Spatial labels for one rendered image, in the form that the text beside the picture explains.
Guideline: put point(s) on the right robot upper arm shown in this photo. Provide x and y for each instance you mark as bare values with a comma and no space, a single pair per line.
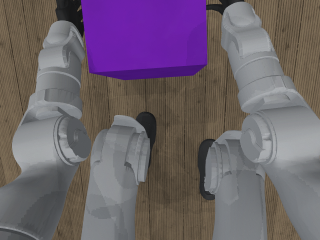
285,141

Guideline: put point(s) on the left robot hand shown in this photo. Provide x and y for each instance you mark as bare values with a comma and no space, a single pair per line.
67,11

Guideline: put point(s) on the right robot forearm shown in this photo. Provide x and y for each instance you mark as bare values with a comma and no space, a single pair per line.
255,65

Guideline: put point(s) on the left robot upper arm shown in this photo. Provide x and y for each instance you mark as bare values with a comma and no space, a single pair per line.
49,152

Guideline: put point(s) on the right robot shin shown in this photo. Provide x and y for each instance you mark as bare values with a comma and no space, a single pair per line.
233,135

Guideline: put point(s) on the right robot hand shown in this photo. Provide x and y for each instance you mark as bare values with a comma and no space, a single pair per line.
221,7

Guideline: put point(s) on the robot left thigh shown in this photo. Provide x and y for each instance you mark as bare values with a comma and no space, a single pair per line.
112,190

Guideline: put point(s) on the carton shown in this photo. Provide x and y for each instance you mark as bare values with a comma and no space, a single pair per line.
145,39

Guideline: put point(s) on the left robot forearm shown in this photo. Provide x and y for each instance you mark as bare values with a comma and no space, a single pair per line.
58,80

